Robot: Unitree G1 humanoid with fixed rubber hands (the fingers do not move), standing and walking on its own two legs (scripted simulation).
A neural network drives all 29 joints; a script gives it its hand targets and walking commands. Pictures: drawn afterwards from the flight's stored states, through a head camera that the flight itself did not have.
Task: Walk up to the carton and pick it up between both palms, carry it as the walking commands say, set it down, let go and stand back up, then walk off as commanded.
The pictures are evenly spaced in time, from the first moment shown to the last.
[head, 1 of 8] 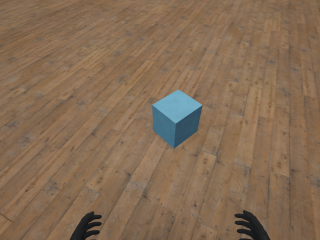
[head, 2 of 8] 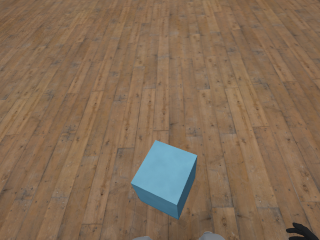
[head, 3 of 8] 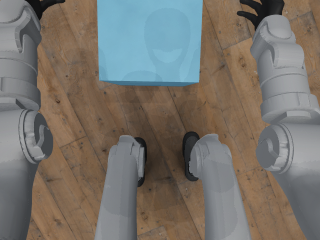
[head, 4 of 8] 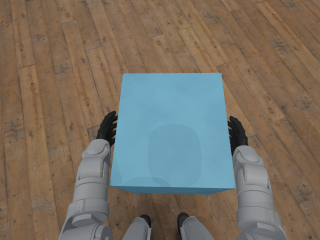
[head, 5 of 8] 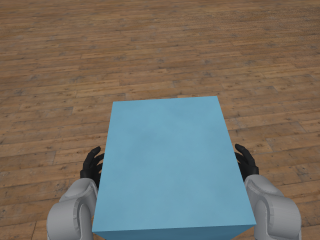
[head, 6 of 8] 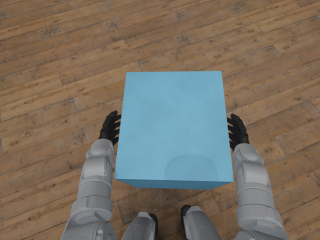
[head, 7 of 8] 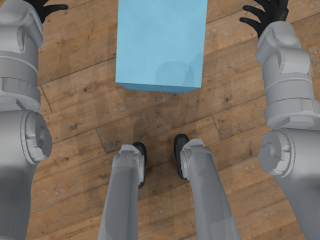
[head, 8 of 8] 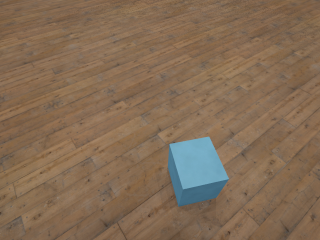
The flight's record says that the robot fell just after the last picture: no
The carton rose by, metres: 0.65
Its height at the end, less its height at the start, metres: +0.00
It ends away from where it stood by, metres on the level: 1.93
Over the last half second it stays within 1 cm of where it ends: yes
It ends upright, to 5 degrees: yes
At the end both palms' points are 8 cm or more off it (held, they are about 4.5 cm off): yes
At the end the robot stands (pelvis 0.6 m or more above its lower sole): yes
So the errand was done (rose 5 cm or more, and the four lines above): yes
